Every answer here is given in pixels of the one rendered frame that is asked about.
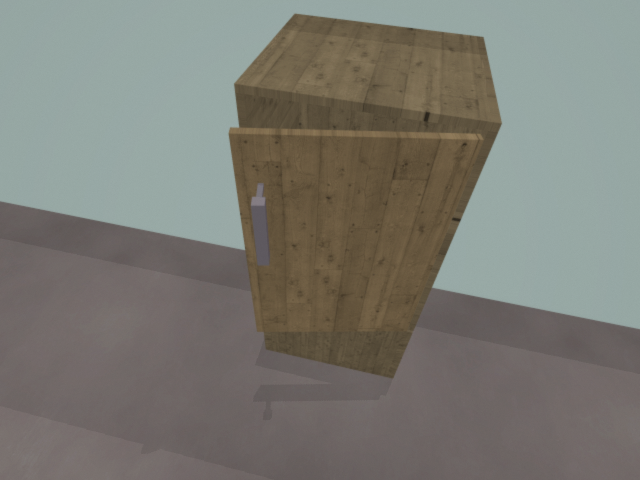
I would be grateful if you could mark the cupboard door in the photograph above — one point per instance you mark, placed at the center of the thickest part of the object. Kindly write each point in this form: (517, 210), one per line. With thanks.
(355, 222)

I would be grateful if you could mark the handle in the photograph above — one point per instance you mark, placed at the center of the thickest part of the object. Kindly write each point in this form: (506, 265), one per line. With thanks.
(260, 226)

